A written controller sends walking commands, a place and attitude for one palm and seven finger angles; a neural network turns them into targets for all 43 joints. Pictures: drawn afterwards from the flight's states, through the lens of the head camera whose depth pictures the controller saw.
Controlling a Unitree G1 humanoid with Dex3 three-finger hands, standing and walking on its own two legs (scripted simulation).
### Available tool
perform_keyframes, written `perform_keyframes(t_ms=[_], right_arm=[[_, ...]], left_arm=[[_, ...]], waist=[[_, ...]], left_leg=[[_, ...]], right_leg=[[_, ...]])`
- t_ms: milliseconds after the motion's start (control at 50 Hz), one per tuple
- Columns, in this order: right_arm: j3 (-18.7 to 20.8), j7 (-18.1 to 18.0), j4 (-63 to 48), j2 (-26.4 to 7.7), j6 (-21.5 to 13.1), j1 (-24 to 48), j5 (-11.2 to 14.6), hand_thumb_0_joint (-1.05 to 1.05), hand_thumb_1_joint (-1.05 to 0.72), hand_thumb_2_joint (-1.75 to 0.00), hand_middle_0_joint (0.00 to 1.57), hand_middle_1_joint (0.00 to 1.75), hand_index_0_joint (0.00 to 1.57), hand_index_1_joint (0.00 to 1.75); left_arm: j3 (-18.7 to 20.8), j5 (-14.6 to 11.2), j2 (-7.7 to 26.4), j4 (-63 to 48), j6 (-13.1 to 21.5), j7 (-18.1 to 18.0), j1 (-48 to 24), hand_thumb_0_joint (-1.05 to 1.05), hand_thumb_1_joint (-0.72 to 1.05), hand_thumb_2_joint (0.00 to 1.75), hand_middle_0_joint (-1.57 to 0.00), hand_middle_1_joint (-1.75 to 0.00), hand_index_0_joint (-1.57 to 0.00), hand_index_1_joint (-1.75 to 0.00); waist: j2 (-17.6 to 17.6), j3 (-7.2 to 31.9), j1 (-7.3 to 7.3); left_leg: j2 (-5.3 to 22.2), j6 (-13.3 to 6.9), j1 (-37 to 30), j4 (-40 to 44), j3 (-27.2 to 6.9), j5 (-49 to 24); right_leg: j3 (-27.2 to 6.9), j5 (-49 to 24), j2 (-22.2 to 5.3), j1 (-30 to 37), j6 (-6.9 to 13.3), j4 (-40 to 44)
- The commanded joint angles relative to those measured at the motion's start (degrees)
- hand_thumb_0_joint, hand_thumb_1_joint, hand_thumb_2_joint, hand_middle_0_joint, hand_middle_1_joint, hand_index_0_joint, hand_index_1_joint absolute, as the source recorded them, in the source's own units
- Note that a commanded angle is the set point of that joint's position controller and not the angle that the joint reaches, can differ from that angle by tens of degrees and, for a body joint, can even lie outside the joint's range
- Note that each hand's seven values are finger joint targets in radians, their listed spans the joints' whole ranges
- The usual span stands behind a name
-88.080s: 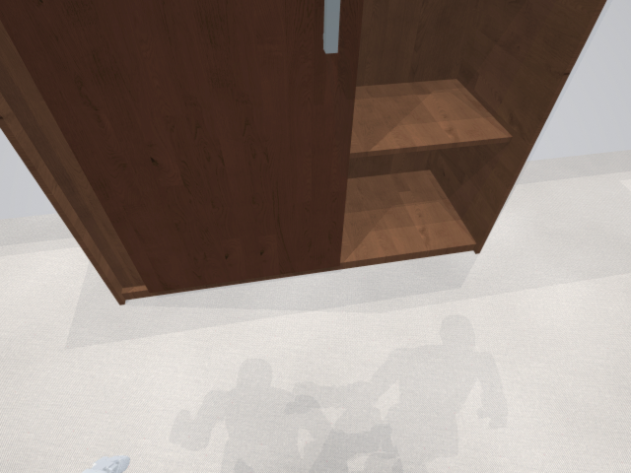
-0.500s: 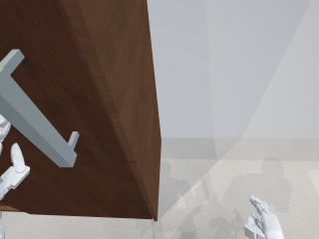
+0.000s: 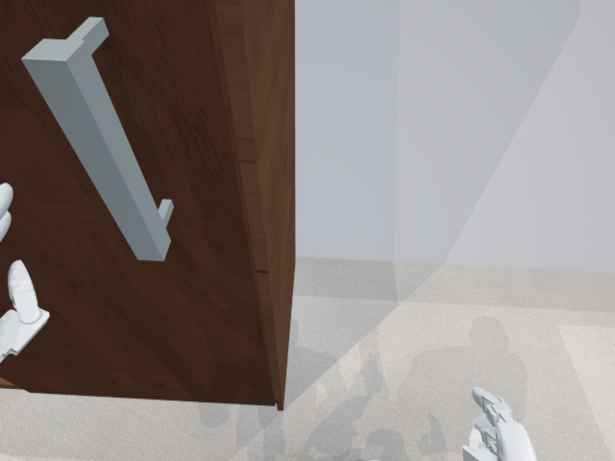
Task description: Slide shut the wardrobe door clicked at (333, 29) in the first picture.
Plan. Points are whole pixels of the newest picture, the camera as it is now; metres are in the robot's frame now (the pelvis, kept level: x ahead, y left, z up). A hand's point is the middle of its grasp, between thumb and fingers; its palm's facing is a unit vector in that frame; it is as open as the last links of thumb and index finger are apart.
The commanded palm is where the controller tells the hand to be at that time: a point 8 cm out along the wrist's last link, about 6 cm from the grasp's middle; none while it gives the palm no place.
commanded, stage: step back with the hand held close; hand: left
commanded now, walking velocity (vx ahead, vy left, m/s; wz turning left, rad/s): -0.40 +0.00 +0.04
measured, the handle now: (128, 157) +0.32 +0.19 +0.25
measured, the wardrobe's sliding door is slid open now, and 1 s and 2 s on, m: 0.00 0.00 0.00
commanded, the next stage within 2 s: stop stepping back and stand still in 0.90 s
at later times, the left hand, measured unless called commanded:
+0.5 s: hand out of the picture +0.16 +0.27 +0.18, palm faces +0.44 -0.74 -0.50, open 7.4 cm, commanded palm +0.09 +0.30 +0.19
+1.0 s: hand out of the picture +0.09 +0.21 +0.15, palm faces +0.24 -0.82 -0.51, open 7.4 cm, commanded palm +0.00 +0.26 +0.19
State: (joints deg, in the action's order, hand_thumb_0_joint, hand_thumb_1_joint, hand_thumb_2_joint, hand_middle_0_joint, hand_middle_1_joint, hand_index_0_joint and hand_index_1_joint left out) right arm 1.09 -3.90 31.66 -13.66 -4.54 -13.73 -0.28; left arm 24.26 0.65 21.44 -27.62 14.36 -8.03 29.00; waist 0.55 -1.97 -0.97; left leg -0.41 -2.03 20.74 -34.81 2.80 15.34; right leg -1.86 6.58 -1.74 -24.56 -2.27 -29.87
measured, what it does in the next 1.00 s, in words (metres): walks backwards: right foot, then left foot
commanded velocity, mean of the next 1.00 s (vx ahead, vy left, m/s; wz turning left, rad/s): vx -0.39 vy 0.00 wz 0.06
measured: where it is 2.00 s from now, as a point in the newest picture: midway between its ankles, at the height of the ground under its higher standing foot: outside the picture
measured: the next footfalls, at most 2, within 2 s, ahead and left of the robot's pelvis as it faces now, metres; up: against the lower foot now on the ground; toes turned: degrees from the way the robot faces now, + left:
right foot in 0.66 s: -0.18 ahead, -0.13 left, +0.00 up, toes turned -3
left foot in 0.90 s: -0.12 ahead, +0.05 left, +0.00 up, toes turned -1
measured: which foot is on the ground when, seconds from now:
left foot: down 0.00-0.68, up 0.70-0.88, down 0.90-1.00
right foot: down 0.00-0.34, up 0.36-0.64, down 0.66-0.92, up 0.94-1.00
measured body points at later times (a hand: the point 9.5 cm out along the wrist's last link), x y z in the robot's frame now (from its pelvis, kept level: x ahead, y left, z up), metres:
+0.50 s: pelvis -0.05 +0.00 +0.01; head +0.00 +0.02 +0.46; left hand +0.13 +0.31 +0.21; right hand +0.12 -0.23 -0.07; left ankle +0.01 +0.10 -0.73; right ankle -0.13 -0.13 -0.66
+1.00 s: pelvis -0.16 -0.03 +0.02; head -0.09 -0.01 +0.46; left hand +0.07 +0.25 +0.18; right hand -0.01 -0.30 -0.06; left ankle -0.16 +0.05 -0.73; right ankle -0.22 -0.14 -0.70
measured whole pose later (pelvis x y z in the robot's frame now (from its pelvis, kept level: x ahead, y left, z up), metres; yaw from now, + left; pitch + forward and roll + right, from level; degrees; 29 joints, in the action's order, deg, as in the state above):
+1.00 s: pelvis -0.16 -0.03 +0.02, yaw -4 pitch +6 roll +0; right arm 1.6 -3.9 34.4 -12.9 -3.8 -9.6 -0.2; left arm 23.7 -1.7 26.5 -29.7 11.4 -7.7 31.2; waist 3.4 -1.5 1.7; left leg -2.1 -3.5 16.7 -23.0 3.6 12.5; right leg -0.8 25.1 1.8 -21.2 0.2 -41.6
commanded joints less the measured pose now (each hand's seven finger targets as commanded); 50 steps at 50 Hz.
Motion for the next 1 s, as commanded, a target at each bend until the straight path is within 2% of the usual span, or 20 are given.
perform_keyframes(t_ms=[0, 40, 100, 180, 240, 280, 320, 340, 400, 440, 520, 620, 660, 680, 720, 820, 860, 900, 920, 980], right_arm=[[2.7, -1.1, -8.8, -8.1, -4.4, 5.0, 0.1, 0.0, -0.9, -0.9, 0.2, 0.3, 0.2, 0.3], [2.7, -1.1, -8.9, -7.7, -4.7, 5.8, -0.3, 0.0, -0.9, -0.9, 0.2, 0.3, 0.2, 0.3], [3.3, -0.7, -8.7, -7.6, -4.8, 5.5, -0.2, 0.0, -0.9, -0.9, 0.2, 0.3, 0.2, 0.3], [3.0, 0.7, -6.0, -5.1, -3.9, 3.8, -1.0, 0.0, -0.9, -0.9, 0.2, 0.3, 0.2, 0.3], [3.2, 1.0, -5.2, -4.4, -3.1, 3.8, -0.8, 0.0, -0.9, -0.9, 0.2, 0.3, 0.2, 0.3], [3.7, 0.6, -5.8, -5.4, -3.0, 4.3, -0.5, 0.0, -0.9, -0.9, 0.2, 0.3, 0.2, 0.3], [4.1, -0.1, -7.3, -7.8, -3.6, 6.5, -0.6, 0.0, -0.9, -0.9, 0.2, 0.3, 0.2, 0.3], [4.2, -0.1, -7.3, -6.5, -4.2, 6.8, -1.3, 0.0, -0.9, -0.9, 0.2, 0.3, 0.2, 0.3], [4.4, -0.2, -4.8, -5.9, -5.5, 5.6, -1.4, 0.0, -0.9, -0.9, 0.2, 0.3, 0.2, 0.3], [4.4, 0.7, -3.2, -5.7, -6.7, 4.4, -1.0, 0.0, -0.9, -0.9, 0.2, 0.3, 0.2, 0.3], [3.1, 1.2, -1.0, -5.4, -8.0, 5.0, -1.2, 0.0, -0.9, -0.9, 0.2, 0.3, 0.2, 0.3], [2.9, 1.0, -2.8, -5.2, -5.3, 6.9, -1.4, 0.0, -0.9, -0.9, 0.2, 0.3, 0.2, 0.3], [2.4, 0.5, -4.8, -3.5, -3.3, 8.4, -0.4, 0.0, -0.9, -0.9, 0.2, 0.3, 0.2, 0.3], [2.2, 0.1, -5.6, -3.4, -3.2, 9.1, -0.1, 0.0, -0.9, -0.9, 0.2, 0.3, 0.2, 0.3], [2.0, 0.0, -6.0, -2.9, -2.8, 8.9, 0.7, 0.0, -0.9, -0.9, 0.2, 0.3, 0.2, 0.3], [-0.3, -1.8, -5.4, -3.3, -1.2, 10.7, -0.1, 0.0, -0.9, -0.9, 0.2, 0.3, 0.2, 0.3], [0.8, -2.3, -5.7, -5.9, -0.7, 8.2, 0.5, 0.0, -0.9, -0.9, 0.2, 0.3, 0.2, 0.3], [2.9, -0.6, -6.5, -7.4, -1.4, 6.7, 1.0, 0.0, -0.9, -0.9, 0.2, 0.3, 0.2, 0.3], [3.2, 0.5, -6.1, -6.9, -2.4, 5.7, 0.6, 0.0, -0.9, -0.9, 0.2, 0.3, 0.2, 0.3], [2.8, 0.8, -5.7, -6.5, -4.0, 5.4, -0.2, 0.0, -0.9, -0.9, 0.2, 0.3, 0.2, 0.3]], left_arm=[[7.9, 0.1, 11.0, -12.5, 4.2, -1.8, -4.2, 0.0, 0.9, 0.9, -0.2, -0.3, -0.2, -0.3], [8.7, 0.7, 10.8, -12.4, 4.3, -1.8, -4.6, 0.0, 0.9, 0.9, -0.2, -0.3, -0.2, -0.3], [10.0, 0.4, 12.1, -12.4, 4.3, -1.0, -4.0, 0.0, 0.9, 0.9, -0.2, -0.3, -0.2, -0.3], [8.4, -1.1, 12.8, -12.7, 5.0, -0.7, -3.7, 0.0, 0.9, 0.9, -0.2, -0.3, -0.2, -0.3], [9.8, -1.4, 14.7, -15.4, 5.3, -1.3, -3.2, 0.0, 0.9, 0.9, -0.2, -0.3, -0.2, -0.3], [11.3, -1.9, 14.6, -15.8, 5.5, -1.5, 0.4, 0.0, 0.9, 0.9, -0.2, -0.3, -0.2, -0.3], [12.0, -1.2, 13.0, -16.7, 6.1, -1.7, 2.9, 0.0, 0.9, 0.9, -0.2, -0.3, -0.2, -0.3], [12.2, -1.3, 12.9, -16.9, 6.0, -1.7, 1.6, 0.0, 0.9, 0.9, -0.2, -0.3, -0.2, -0.3], [11.5, -2.5, 12.8, -17.1, 5.9, -2.3, -0.1, 0.0, 0.9, 0.9, -0.2, -0.3, -0.2, -0.3], [8.2, -2.6, 9.6, -15.1, 5.4, -1.9, 2.7, 0.0, 0.9, 0.9, -0.2, -0.3, -0.2, -0.3], [4.2, -2.6, 8.7, -16.8, 4.6, -1.6, -2.6, 0.0, 0.9, 0.9, -0.2, -0.3, -0.2, -0.3], [8.3, -3.3, 14.0, -18.1, 3.8, -0.6, -0.5, 0.0, 0.9, 0.9, -0.2, -0.3, -0.2, -0.3], [11.6, -3.8, 18.8, -17.7, 4.3, -0.6, 0.0, 0.0, 0.9, 0.9, -0.2, -0.3, -0.2, -0.3], [12.6, -3.9, 19.6, -16.1, 4.2, -0.8, 0.5, 0.0, 0.9, 0.9, -0.2, -0.3, -0.2, -0.3], [12.5, -3.5, 17.4, -13.3, 2.2, -0.8, 4.2, 0.0, 0.9, 0.9, -0.2, -0.3, -0.2, -0.3], [8.2, -2.9, 12.6, -9.0, 0.3, -0.8, 3.8, 0.0, 0.9, 0.9, -0.2, -0.3, -0.2, -0.3], [6.6, -3.4, 13.5, -12.4, 0.8, -1.1, 1.5, 0.0, 0.9, 0.9, -0.2, -0.3, -0.2, -0.3], [6.3, -2.8, 14.3, -16.5, 1.6, -1.1, 3.4, 0.0, 0.9, 0.9, -0.2, -0.3, -0.2, -0.3], [6.3, -2.7, 12.8, -16.1, 2.2, -1.2, 6.2, 0.0, 0.9, 0.9, -0.2, -0.3, -0.2, -0.3], [7.5, -2.9, 13.9, -21.2, 1.3, -1.4, 7.8, 0.0, 0.9, 0.9, -0.2, -0.3, -0.2, -0.3]], waist=[[-10.3, 6.4, 0.23], [-11.6, 7.0, -0.64], [-4.3, 7.5, -0.28], [7.5, 6.0, 1.45], [12.1, 11.5, 1.63], [6.3, 12.1, 1.39], [-16.7, 14.0, 0.57], [-20.3, 13.8, 0.84], [-8.4, 11.7, 0.35], [-9.8, 12.1, -0.33], [-16.2, 13.8, 0.28], [-8.2, 18.1, -1.02], [10.3, 14.6, -0.91], [10.8, 11.4, -1.56], [16.7, 15.0, -1.66], [5.0, 11.6, 0.73], [-0.7, 14.3, 1.68], [-8.8, 20.0, -0.11], [-10.1, 18.9, -0.54], [-14.5, 15.8, -0.51]], left_leg=[[9.2, -4.7, 20.6, 19.8, -11.2, 19.6], [12.4, -6.3, 26.9, 20.5, -12.7, 17.9], [8.8, -4.8, 25.5, 12.3, -9.2, 14.3], [-0.8, 1.1, 2.8, -7.9, -2.8, 7.8], [-0.6, 1.4, -5.9, -8.2, -3.3, 4.5], [2.0, -0.2, -6.1, 4.7, -6.2, -0.3], [16.0, -5.8, 7.9, 17.5, -19.4, -3.8], [20.9, -8.8, 13.1, 22.1, -23.6, -1.8], [18.9, -8.7, 3.0, 14.9, -17.8, -18.8], [15.9, -7.0, -8.8, 12.6, -13.1, -31.0], [15.3, -6.4, -15.5, 14.7, -14.0, -29.0], [10.5, -1.1, -17.8, 8.6, -7.9, -27.7], [1.7, 3.3, -10.2, -5.9, 0.1, -1.4], [-0.3, 3.1, -1.0, -15.6, -1.2, 8.7], [-1.6, 2.9, 12.4, -19.0, -3.1, 13.0], [-2.5, 3.8, 2.3, 4.9, 3.1, -3.7], [2.4, 2.4, -9.4, 17.8, 0.3, -34.9], [16.0, -3.2, -28.3, 10.8, -12.1, -69.5], [18.4, -5.3, -28.2, 10.9, -13.5, -70.6], [14.5, -2.0, -23.6, 12.5, -12.3, -67.3]], right_leg=[[-0.8, 0.7, 2.9, 21.5, 0.5, -10.4], [0.5, -4.8, 4.2, 27.5, 0.0, -18.8], [-4.5, -10.7, 2.0, 25.6, 1.4, -14.9], [-20.2, -2.4, -11.7, -1.4, 8.5, 9.1], [-15.2, -4.0, -12.4, -3.1, 8.5, 8.5], [-9.3, -0.1, -6.2, -1.4, 4.9, 2.1], [0.5, 4.5, 5.4, 10.2, 0.3, -20.3], [-0.3, 17.2, 6.8, 11.9, 0.6, -33.7], [-2.4, 21.9, 5.7, 0.3, 1.2, -37.3], [1.1, 22.7, 4.8, -3.5, 0.9, -28.0], [2.9, 23.5, 4.3, 0.3, 1.2, -11.9], [2.5, 2.5, 1.3, 9.7, 2.8, 14.6], [-9.0, -17.2, -12.4, 4.8, 6.9, 15.5], [-11.5, -23.8, -17.4, 4.0, 9.0, 13.9], [-6.4, -54.1, -15.9, 20.2, 5.9, 5.5], [-1.6, -56.3, -8.8, 22.1, 6.0, -0.3], [2.6, -45.2, -2.9, 20.0, 1.5, -6.3], [0.8, 10.5, 2.2, 2.9, 1.0, -14.6], [-0.7, 23.1, 3.3, -0.4, 2.1, -17.9], [2.3, 19.0, 3.3, 0.3, 2.6, -14.7]])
